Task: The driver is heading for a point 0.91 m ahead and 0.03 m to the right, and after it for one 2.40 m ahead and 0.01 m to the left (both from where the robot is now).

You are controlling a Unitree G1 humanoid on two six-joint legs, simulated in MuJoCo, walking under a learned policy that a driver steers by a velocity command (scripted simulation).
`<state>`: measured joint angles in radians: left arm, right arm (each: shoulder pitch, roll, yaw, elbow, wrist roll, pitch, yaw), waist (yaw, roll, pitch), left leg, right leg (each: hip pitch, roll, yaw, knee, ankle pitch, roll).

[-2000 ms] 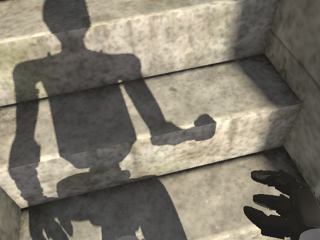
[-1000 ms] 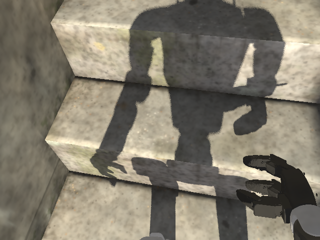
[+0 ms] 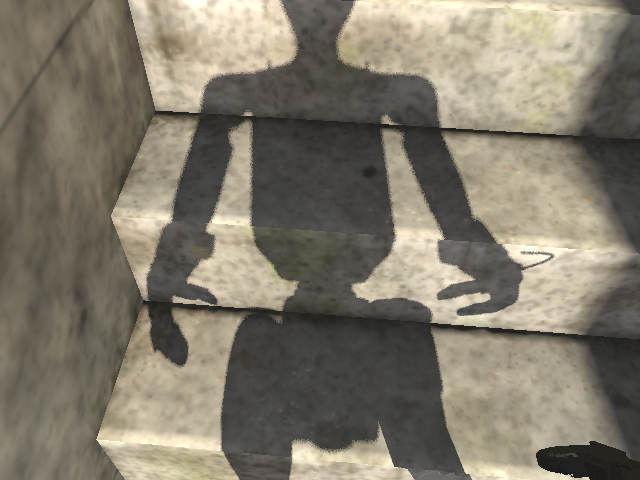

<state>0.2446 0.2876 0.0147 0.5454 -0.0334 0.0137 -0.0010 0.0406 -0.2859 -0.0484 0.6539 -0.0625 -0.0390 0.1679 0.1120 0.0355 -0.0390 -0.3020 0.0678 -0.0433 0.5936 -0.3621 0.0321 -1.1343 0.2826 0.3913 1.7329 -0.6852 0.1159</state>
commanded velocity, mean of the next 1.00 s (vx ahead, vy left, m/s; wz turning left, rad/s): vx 0.53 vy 0.10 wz -0.01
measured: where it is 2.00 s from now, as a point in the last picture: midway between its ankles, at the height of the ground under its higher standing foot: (313, 18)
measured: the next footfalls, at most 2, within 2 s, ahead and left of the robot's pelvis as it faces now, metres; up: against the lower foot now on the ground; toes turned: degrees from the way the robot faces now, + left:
right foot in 0.64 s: +0.24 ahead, -0.22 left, +0.20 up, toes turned -21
left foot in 1.08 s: +0.48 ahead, +0.10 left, +0.41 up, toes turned -9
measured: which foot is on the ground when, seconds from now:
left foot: down 0.00-0.68, up 0.70-1.00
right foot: up 0.00-0.62, down 0.64-1.00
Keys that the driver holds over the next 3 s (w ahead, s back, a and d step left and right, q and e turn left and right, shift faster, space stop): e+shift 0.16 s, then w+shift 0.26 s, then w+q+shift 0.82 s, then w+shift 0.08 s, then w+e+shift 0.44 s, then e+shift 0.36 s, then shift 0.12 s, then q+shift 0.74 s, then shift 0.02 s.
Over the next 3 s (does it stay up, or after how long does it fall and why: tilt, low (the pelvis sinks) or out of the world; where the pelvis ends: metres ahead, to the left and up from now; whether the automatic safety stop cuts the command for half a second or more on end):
stays up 1.07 0.01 0.94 its command is cut before an obstacle after 0.7 s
